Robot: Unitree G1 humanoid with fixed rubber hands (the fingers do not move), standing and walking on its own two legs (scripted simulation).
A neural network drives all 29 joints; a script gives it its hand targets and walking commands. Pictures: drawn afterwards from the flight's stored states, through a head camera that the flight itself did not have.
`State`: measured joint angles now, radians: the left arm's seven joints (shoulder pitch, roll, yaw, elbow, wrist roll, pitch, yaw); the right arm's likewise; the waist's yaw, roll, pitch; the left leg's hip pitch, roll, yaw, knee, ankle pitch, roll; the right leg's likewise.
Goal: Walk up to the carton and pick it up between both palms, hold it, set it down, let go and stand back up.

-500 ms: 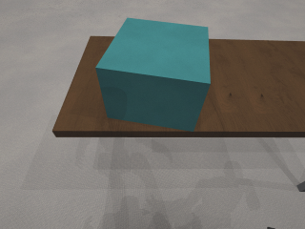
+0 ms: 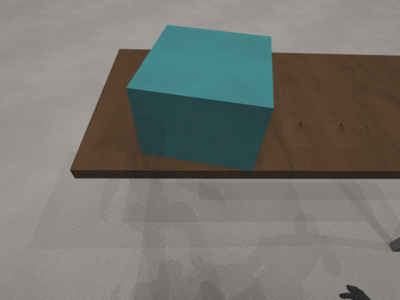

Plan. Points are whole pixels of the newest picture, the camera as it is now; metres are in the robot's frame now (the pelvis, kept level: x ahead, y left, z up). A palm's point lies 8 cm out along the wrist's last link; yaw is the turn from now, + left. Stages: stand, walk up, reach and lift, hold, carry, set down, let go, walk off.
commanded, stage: walk up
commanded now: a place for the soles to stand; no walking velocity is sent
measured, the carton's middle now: (207, 93) +0.61 -0.01 +0.08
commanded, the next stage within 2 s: none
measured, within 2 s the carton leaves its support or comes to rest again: neither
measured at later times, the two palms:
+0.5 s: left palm (47, 295) +0.18 +0.32 -0.11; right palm out of the picture +0.13 -0.31 -0.07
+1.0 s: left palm (66, 281) +0.20 +0.29 -0.10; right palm (363, 274) +0.21 -0.34 -0.10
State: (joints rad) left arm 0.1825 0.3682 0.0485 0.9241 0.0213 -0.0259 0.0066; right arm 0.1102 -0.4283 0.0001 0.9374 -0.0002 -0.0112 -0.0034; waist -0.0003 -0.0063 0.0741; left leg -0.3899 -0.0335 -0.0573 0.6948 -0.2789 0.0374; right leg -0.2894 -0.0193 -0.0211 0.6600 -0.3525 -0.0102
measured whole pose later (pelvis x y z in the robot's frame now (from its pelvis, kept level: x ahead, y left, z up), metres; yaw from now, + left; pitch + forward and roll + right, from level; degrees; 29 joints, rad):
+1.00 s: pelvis +0.13 -0.02 +0.00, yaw +2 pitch -3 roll +1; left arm 0.21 0.39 0.05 0.88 0.02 0.00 -0.02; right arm 0.24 -0.43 0.00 0.94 0.00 -0.05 0.00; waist 0.00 -0.03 0.04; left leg -0.26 0.00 -0.01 0.68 -0.36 0.01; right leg -0.41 0.00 -0.02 0.68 -0.24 -0.04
